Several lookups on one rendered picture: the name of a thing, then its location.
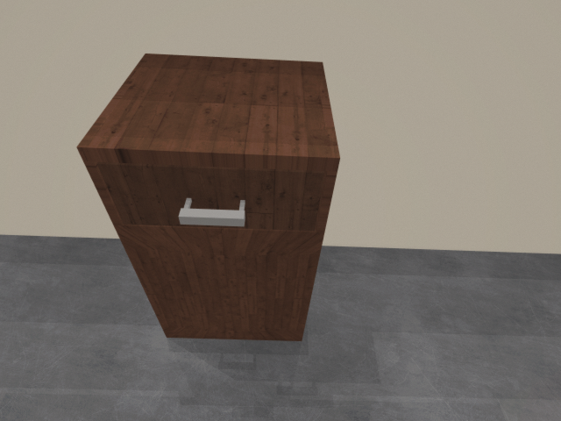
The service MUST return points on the cabinet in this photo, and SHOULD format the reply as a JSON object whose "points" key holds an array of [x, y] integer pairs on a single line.
{"points": [[211, 282]]}

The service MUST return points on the handle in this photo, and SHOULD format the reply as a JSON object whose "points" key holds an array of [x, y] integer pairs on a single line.
{"points": [[189, 216]]}

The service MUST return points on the drawer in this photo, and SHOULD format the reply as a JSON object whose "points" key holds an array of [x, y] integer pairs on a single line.
{"points": [[275, 199]]}

